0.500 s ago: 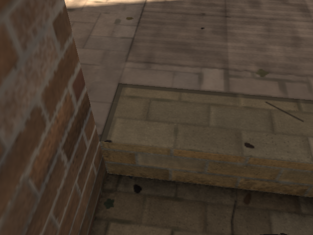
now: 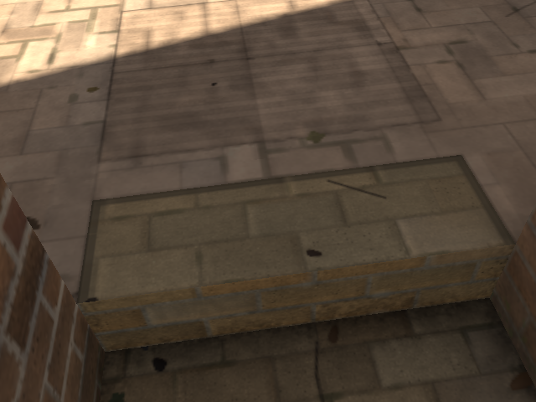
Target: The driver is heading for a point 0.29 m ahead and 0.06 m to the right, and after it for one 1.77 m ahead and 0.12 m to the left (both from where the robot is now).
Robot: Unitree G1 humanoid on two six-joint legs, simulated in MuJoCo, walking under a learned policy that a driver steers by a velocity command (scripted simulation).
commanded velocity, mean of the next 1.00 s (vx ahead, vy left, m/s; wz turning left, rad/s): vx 0.12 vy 0.00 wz -0.14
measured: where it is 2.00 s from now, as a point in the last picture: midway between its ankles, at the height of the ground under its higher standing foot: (258, 293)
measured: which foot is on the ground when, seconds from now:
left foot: down 0.00-0.08, up 0.10-0.40, down 0.42-0.86, up 0.88-1.00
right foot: up 0.00-0.08, down 0.10-0.46, up 0.48-0.82, down 0.84-1.00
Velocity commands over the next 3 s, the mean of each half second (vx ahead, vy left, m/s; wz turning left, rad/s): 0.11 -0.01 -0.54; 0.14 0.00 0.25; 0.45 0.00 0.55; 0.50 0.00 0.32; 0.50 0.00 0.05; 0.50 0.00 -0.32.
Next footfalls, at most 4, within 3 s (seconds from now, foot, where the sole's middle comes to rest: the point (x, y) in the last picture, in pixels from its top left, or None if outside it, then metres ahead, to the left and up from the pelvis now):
0.10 right None -0.09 -0.16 -0.89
0.42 left None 0.20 0.09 -0.70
0.84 right None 0.23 -0.17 -0.70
1.54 left None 0.45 0.13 -0.51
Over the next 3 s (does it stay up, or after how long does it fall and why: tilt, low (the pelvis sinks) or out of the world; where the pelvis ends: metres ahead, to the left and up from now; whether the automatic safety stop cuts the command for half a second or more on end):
stays up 0.99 0.19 0.46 its command is cut before an obstacle after 0.2 s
